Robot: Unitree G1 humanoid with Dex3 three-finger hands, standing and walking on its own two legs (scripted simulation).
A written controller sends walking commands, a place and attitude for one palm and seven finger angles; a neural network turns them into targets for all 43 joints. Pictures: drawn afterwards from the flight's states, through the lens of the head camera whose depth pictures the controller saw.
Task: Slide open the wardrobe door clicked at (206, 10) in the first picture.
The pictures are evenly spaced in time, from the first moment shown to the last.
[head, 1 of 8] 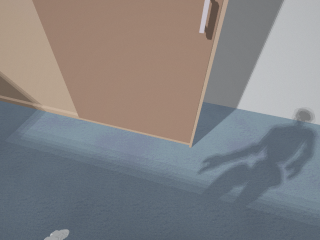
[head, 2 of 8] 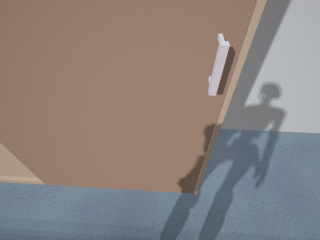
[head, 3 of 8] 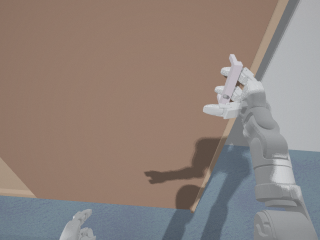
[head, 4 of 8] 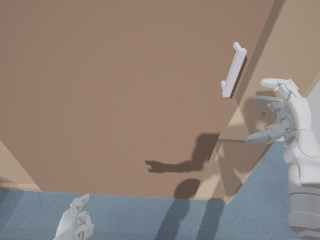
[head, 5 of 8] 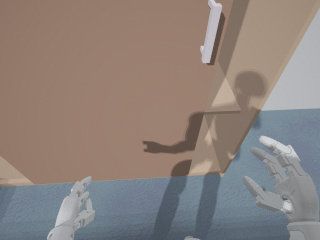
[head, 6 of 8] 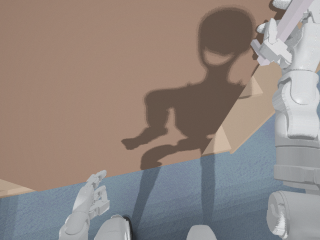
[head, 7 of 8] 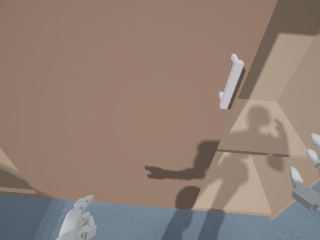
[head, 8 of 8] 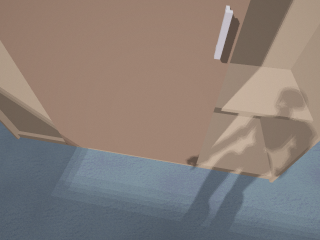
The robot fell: no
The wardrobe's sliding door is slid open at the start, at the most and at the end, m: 0.00 0.50 0.50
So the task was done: yes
